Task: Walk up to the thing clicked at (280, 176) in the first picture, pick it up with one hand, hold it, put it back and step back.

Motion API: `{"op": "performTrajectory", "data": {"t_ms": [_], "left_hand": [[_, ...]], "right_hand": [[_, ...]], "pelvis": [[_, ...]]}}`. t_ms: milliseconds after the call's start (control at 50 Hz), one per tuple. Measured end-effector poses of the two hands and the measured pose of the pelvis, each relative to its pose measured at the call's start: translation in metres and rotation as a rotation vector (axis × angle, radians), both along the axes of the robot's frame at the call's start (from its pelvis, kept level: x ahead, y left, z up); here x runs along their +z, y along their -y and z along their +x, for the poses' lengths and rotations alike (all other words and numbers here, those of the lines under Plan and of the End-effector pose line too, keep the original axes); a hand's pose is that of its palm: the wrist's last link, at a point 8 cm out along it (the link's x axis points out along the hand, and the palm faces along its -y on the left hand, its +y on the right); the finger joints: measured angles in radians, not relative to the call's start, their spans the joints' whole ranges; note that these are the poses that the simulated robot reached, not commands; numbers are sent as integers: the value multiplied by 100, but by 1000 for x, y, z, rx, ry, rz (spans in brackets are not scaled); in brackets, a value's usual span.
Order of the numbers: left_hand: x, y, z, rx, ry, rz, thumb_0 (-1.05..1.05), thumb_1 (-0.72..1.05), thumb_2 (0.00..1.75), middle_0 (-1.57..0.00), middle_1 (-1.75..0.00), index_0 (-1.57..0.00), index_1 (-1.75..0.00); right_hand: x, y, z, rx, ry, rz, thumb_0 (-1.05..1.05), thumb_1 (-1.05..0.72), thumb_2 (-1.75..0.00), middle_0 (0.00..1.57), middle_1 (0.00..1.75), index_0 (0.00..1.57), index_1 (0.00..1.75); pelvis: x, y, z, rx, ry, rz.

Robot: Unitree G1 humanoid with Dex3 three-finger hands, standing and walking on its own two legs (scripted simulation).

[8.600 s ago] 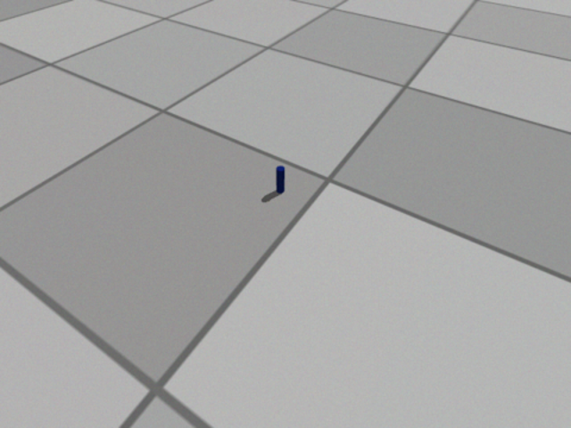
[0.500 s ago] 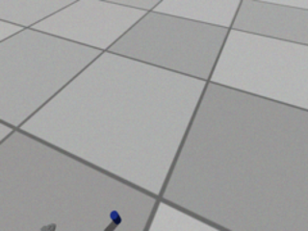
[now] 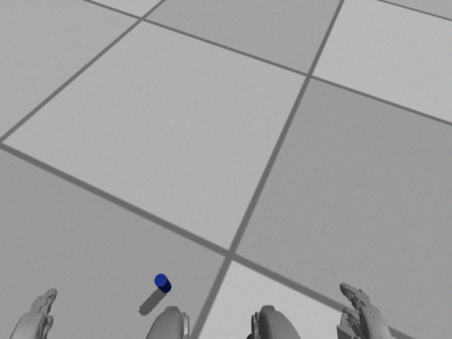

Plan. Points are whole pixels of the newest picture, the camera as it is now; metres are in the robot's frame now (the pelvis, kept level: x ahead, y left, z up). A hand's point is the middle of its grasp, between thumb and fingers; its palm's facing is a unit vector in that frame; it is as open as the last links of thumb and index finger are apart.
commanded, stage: go down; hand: left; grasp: from the side
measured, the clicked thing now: (163, 283) +0.32 +0.19 -0.61
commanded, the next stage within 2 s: none
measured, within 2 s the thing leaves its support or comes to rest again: neither
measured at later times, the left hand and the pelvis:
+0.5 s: hand (74, 307) +0.21 +0.31 -0.22, palm faces +0.07 -0.97 -0.23, open 17.3 cm; pelvis -0.03 -0.01 -0.14, yaw +0 degrees
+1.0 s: hand (69, 296) +0.24 +0.35 -0.27, palm faces +0.07 -0.98 -0.20, open 17.3 cm; pelvis -0.07 -0.01 -0.22, yaw -2 degrees
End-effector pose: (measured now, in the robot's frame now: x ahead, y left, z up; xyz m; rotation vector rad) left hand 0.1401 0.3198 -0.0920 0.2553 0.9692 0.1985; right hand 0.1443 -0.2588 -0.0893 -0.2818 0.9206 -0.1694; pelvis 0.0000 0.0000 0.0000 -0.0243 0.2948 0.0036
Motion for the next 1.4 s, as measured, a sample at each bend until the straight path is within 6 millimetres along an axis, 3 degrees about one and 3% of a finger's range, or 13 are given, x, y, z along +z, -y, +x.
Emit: {"op": "performTrajectory", "data": {"t_ms": [180,300,400,500,700,900,1140,1400], "left_hand": [[-18,-13,-4,31,42,-7,0,-52,4,-8,-10,-8,-9],[-56,-31,25,-11,195,-40,0,-56,3,-8,-10,-8,-9],[-84,-38,49,-77,309,-51,0,-57,6,-8,-13,-8,-11],[-106,-43,51,-79,343,-55,-1,-56,9,-7,-14,-7,-13],[-129,-63,52,-81,448,-40,-1,-54,13,-7,-16,-6,-15],[-149,-73,76,-137,521,-62,-1,-53,13,-7,-16,-7,-15],[-169,-88,74,-131,571,-70,-1,-56,13,-7,-15,-6,-14],[-184,-94,87,-163,630,-80,-1,-57,14,-6,-14,-5,-14]], "right_hand": [[-10,-14,33,88,133,-7,1,-90,-90,20,30,20,30],[-52,-5,38,147,156,-55,1,-91,-90,20,30,20,30],[-102,4,28,154,90,-77,1,-90,-90,20,30,20,30],[-147,7,9,136,7,-61,1,-90,-90,20,30,20,30],[-202,10,-23,147,-69,-58,1,-89,-90,20,30,20,30],[-223,19,-36,141,-60,-105,1,-88,-90,21,30,20,30],[-249,25,-37,169,-61,-136,1,-89,-90,20,30,20,30],[-278,20,-43,189,-84,-137,1,-90,-91,20,30,20,30]], "pelvis": [[-25,2,-8,15,-55,-10],[-73,5,-20,17,-138,-14],[-114,5,-28,10,-195,-20],[-142,6,-35,3,-233,-22],[-184,10,-54,-1,-261,-23],[-214,8,-65,-13,-265,-38],[-243,8,-71,-17,-264,-43],[-269,6,-75,-22,-256,-51]]}}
